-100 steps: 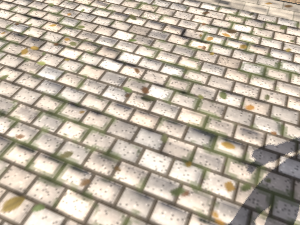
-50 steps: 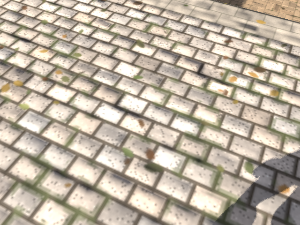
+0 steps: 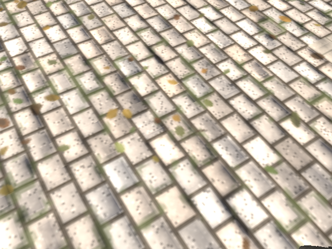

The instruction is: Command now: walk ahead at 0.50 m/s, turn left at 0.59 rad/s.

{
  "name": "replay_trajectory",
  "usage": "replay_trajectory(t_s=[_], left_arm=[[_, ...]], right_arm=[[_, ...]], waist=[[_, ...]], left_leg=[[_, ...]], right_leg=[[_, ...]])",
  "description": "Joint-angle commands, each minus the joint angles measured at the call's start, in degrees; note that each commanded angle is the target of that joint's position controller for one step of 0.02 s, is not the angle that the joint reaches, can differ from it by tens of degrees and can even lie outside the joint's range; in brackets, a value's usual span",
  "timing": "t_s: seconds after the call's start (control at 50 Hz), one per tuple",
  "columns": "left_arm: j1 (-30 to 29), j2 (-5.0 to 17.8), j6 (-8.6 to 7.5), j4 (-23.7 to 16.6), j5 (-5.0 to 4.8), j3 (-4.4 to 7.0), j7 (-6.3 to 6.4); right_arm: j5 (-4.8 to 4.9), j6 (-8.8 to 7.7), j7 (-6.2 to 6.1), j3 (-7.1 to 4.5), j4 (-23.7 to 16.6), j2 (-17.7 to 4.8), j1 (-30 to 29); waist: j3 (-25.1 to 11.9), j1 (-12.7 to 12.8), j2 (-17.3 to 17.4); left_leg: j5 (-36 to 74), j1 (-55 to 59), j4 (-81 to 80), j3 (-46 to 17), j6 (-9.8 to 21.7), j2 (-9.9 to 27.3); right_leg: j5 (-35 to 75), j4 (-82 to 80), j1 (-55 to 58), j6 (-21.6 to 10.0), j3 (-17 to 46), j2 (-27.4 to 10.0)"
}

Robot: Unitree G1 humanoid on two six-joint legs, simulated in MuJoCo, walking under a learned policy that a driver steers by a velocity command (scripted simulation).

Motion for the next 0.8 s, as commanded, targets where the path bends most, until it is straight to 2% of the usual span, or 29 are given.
replay_trajectory(t_s=[0.02, 0.04, 0.06, 0.08, 0.12, 0.16, 0.2, 0.26, 0.34, 0.4, 0.42, 0.44, 0.46, 0.48, 0.5, 0.52, 0.54, 0.56, 0.58, 0.6, 0.64, 0.7, 0.74, 0.8], left_arm=[[-7.8, 7.1, -5.01, -9.6, -2.47, 0.45, -1.05], [-7.5, 6.6, -5.38, -9.0, -1.43, 0.30, -0.62], [-6.7, 7.1, -5.10, -8.1, 0.09, 0.79, -0.18], [-5.4, 7.4, -4.30, -7.9, 0.37, 1.15, -0.27], [-5.3, 6.3, -2.90, -8.4, 0.92, 1.18, -0.33], [-8.5, 5.0, -2.22, -9.8, 1.51, 0.86, -0.09], [-13.0, 4.1, -2.22, -11.4, 1.51, 0.47, -0.14], [-18.6, 2.9, -2.66, -13.3, 0.91, -0.16, -0.94], [-23.3, 3.9, -3.48, -15.8, 0.29, -0.21, -2.04], [-21.9, 5.6, -4.33, -16.2, 0.16, 0.29, -2.57], [-19.3, 6.2, -4.58, -15.7, 0.13, 0.63, -2.48], [-13.8, 7.5, -4.86, -14.3, 0.42, 1.38, -2.15], [-5.6, 9.8, -5.09, -13.1, 1.39, 2.22, -1.77], [3.6, 14.4, -4.69, -12.2, 2.35, 3.44, -1.23], [5.0, 12.8, -4.02, -10.8, 1.11, 3.08, -1.80], [1.9, 7.6, -3.49, -12.0, 0.24, 1.75, -1.64], [-0.9, 5.4, -2.78, -12.5, 0.43, 1.06, -1.32], [-3.6, 4.6, -2.38, -12.3, 0.88, 0.62, -1.30], [-5.0, 3.6, -2.42, -11.9, 1.24, 0.22, -1.25], [-5.6, 3.7, -2.57, -11.6, 1.43, 0.20, -1.25], [-5.4, 4.5, -3.21, -10.6, 0.98, 0.61, -1.35], [-4.4, 6.8, -3.50, -9.5, 0.90, 1.38, -1.19], [-4.3, 7.5, -3.16, -9.0, 0.87, 1.53, -1.04], [-2.4, 8.7, -2.39, -8.2, 0.54, 1.66, -0.68]], right_arm=[[-0.75, -1.67, -0.29, -3.13, 0.5, -11.3, 18.1], [-0.44, -2.01, -0.34, -2.50, -0.1, -9.4, 14.3], [-0.52, -1.98, -0.47, -1.85, -1.1, -7.4, 9.9], [-1.14, -2.04, -0.74, -1.34, -2.0, -6.2, 7.8], [-0.97, -2.36, -1.30, -1.41, -2.2, -6.9, 8.0], [-0.71, -2.59, -2.13, -1.80, -1.6, -8.5, 10.1], [-0.55, -2.44, -2.84, -1.88, -0.9, -8.9, 12.4], [-0.33, -2.06, -3.29, -1.80, -0.2, -8.6, 14.8], [0.06, -1.60, -3.49, -1.81, 1.3, -8.6, 18.2], [-0.02, -0.79, -4.07, -1.92, 1.3, -8.8, 18.1], [-0.08, -0.52, -4.14, -1.97, 1.1, -8.8, 17.4], [-0.10, -0.40, -4.04, -1.64, 0.5, -8.0, 16.1], [-0.63, -0.56, -3.67, -0.69, -0.8, -5.7, 14.4], [-0.55, -0.90, -3.67, 0.35, -2.1, -2.2, 19.6], [0.62, -1.36, -3.65, 0.84, -2.5, -3.2, 24.2], [1.14, -1.20, -3.57, -0.43, -1.5, -8.7, 20.8], [0.60, -0.85, -3.48, -0.78, -2.4, -9.9, 15.3], [-0.02, -0.69, -3.35, -0.84, -3.3, -9.0, 12.4], [-0.36, -0.43, -3.18, -1.06, -3.6, -8.2, 11.7], [0.05, -0.05, -2.89, -0.92, -3.6, -6.8, 12.6], [0.24, 0.58, -2.71, -0.45, -4.2, -4.5, 12.4], [-0.19, 0.67, -2.55, -0.15, -5.8, -3.9, 9.5], [-0.07, 0.30, -1.94, 0.07, -6.2, -3.7, 7.4], [-0.14, -0.32, -0.72, 0.70, -7.7, -2.7, 1.2]], waist=[[-14.8, -8.7, 5.7], [-11.3, -6.1, 1.5], [-8.6, -3.6, 0.6], [-7.9, -1.7, 1.9], [-7.1, -0.8, 1.6], [-5.5, -1.3, 1.2], [-4.2, -2.8, 1.9], [-3.0, -5.1, 4.0], [-2.1, -6.8, 4.6], [-2.6, -5.5, 6.1], [-3.4, -4.2, 7.3], [-6.1, -1.2, 7.4], [-13.1, 2.9, 5.4], [-23.3, 3.2, -6.1], [-26.7, 1.2, -20.2], [-17.8, 2.1, -12.1], [-11.2, 2.5, -6.5], [-6.2, 1.1, -4.0], [-4.1, -0.3, -4.7], [-3.4, -1.5, -6.1], [-2.9, -1.9, -6.4], [-2.9, -1.7, -4.6], [-2.7, -1.1, -4.1], [-1.1, 1.4, -3.6]], left_leg=[[-6.1, 45.7, -22.7, -40.9, 14.3, 18.5], [-0.5, 37.5, -22.1, -33.8, 12.2, 15.9], [5.0, 29.4, -22.5, -27.9, 10.6, 13.5], [8.4, 24.5, -23.8, -25.3, 10.1, 12.1], [13.5, 20.1, -25.5, -22.8, 10.5, 10.7], [16.7, 18.2, -26.3, -20.1, 10.4, 9.5], [16.3, 17.9, -26.2, -18.5, 9.0, 8.0], [11.1, 16.8, -25.5, -17.5, 6.6, 6.1], [8.9, 20.7, -21.9, -21.8, 5.8, 7.9], [11.2, 24.8, -17.1, -26.2, 5.0, 9.5], [14.3, 25.1, -15.1, -27.0, 4.5, 9.3], [19.4, 24.1, -10.4, -26.1, 3.2, 7.0], [18.7, 18.7, 1.2, -23.4, 1.2, 4.0], [1.8, 1.6, 21.4, -16.4, -3.1, -3.2], [-23.1, -11.8, 33.6, -14.5, -4.5, -4.2], [-19.5, -16.5, 38.5, -15.3, -5.0, -0.2], [-14.6, -16.4, 38.5, -12.6, -5.2, 2.1], [-11.3, -14.5, 35.7, -11.5, -5.3, 3.8], [-9.1, -12.5, 32.9, -11.4, -5.1, 5.6], [-8.0, -10.0, 31.4, -10.8, -4.9, 6.7], [-6.3, -9.8, 28.9, -9.6, -5.2, 7.5], [0.1, -13.0, 22.9, -9.6, -6.1, 8.2], [6.3, -12.6, 16.7, -8.5, -6.1, 8.0], [13.1, -10.3, 6.8, -5.0, -5.5, 6.9]], right_leg=[[1.6, 26.8, -42.9, -3.5, 11.7, 3.5], [6.8, 22.0, -39.8, -4.2, 12.1, 0.9], [9.8, 17.1, -35.0, -3.9, 12.2, -0.8], [11.9, 14.5, -30.9, -3.5, 12.7, -1.9], [14.2, 10.0, -28.4, -2.0, 11.8, -1.4], [19.2, 3.8, -29.7, -0.4, 11.1, -0.2], [26.2, -4.5, -30.4, 0.4, 11.1, 1.2], [34.9, -16.2, -27.2, 0.1, 10.8, 3.9], [35.2, -22.9, -25.7, -1.1, 11.7, 5.6], [28.8, -25.5, -22.7, -2.6, 12.1, 6.4], [26.4, -26.2, -19.3, -3.4, 11.5, 6.8], [27.3, -28.5, -11.2, -4.9, 10.3, 7.3], [28.3, -26.3, 3.3, -8.2, 14.6, 1.6], [23.9, -26.1, 25.7, -15.1, 32.9, -11.5], [12.0, -32.3, 32.4, -19.9, 53.1, -19.1], [4.3, -34.3, 25.3, -17.5, 48.1, -17.4], [6.2, -35.2, 16.8, -15.0, 38.7, -14.8], [11.9, -37.2, 8.5, -13.9, 32.2, -12.1], [16.0, -38.7, 3.6, -13.1, 27.5, -10.1], [18.3, -40.3, 0.4, -12.7, 23.8, -8.8], [23.0, -42.8, -1.6, -13.7, 18.8, -8.5], [30.4, -44.0, 0.4, -14.6, 13.2, -9.2], [33.5, -44.0, 1.9, -13.6, 8.6, -8.1], [34.5, -43.7, 3.3, -12.0, 3.1, -7.2]])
